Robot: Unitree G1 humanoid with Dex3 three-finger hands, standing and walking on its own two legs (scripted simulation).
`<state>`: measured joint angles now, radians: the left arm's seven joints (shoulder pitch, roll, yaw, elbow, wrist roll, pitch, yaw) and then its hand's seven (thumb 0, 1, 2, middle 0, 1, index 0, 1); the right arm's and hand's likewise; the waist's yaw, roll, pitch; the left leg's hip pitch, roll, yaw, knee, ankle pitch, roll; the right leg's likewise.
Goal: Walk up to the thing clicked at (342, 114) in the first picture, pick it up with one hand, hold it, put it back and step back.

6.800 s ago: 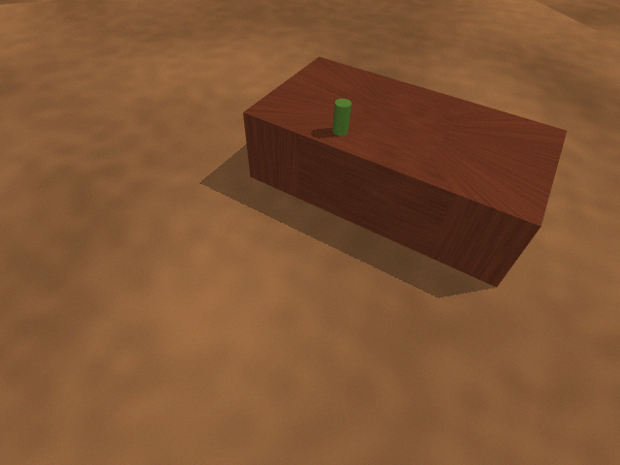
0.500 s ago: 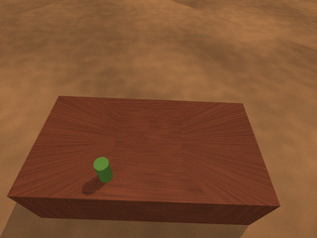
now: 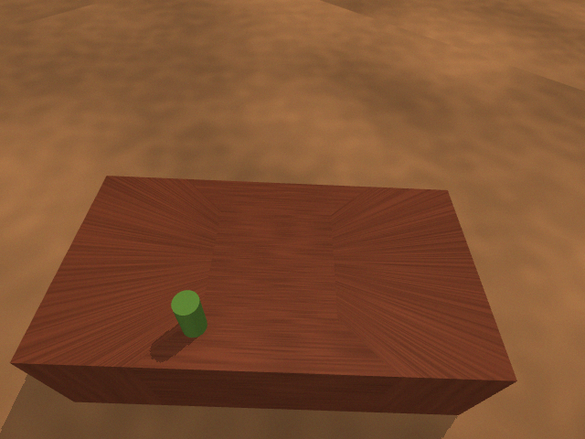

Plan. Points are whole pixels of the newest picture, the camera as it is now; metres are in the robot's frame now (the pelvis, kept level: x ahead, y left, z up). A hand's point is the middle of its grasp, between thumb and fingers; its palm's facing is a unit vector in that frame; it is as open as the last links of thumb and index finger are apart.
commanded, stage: stand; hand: left
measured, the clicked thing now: (190, 314) +0.44 +0.24 -0.36
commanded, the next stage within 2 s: go down in 0.38 s
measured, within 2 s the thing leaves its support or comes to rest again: neither
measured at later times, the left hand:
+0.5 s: hand out of the picture +0.06 +0.25 -0.16, palm faces -0.03 -0.94 -0.34, open 7.4 cm
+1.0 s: hand (109, 427) +0.17 +0.27 -0.15, palm faces +0.06 -0.94 -0.33, open 15.7 cm
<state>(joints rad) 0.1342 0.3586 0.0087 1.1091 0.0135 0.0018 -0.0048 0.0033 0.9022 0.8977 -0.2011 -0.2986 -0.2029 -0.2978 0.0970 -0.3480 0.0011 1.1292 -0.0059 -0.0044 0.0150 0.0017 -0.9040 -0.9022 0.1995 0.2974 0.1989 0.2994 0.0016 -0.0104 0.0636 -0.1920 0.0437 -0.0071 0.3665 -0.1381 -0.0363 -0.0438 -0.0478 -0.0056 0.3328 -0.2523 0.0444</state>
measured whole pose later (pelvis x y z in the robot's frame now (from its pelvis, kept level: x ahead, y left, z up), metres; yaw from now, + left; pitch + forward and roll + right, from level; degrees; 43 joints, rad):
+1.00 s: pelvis +0.01 +0.00 -0.02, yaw -1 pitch +7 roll +0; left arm 0.07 0.36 0.21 0.77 0.05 0.28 -0.08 0.00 -0.15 0.13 -0.04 -0.04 -0.05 -0.03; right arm 0.23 -0.25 -0.02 0.70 0.03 -0.08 -0.05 0.01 -0.93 -0.91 0.20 0.30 0.20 0.30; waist -0.02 0.00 -0.02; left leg -0.48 0.05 0.00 0.62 -0.27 -0.03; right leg -0.33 -0.04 0.01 0.60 -0.39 0.05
